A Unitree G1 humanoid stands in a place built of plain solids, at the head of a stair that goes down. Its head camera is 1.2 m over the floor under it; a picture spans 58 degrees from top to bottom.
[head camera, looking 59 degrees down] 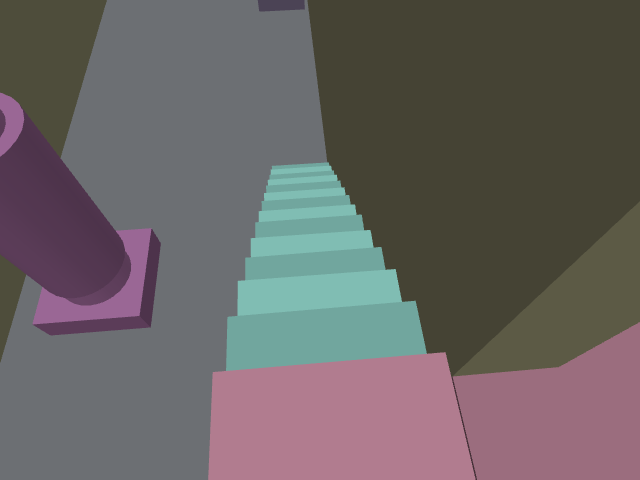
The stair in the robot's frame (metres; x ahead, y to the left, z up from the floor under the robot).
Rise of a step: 0.20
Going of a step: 0.23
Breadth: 0.65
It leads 5 degrees to the left of straight ahead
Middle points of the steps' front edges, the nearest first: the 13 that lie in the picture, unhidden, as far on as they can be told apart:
0.33 -0.03 0.00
0.56 -0.01 -0.20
0.79 0.01 -0.40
1.01 0.03 -0.60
1.24 0.05 -0.79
1.47 0.07 -0.99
1.69 0.09 -1.19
1.92 0.11 -1.39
2.14 0.13 -1.58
2.37 0.15 -1.78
2.60 0.16 -1.98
2.82 0.18 -2.18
3.05 0.20 -2.38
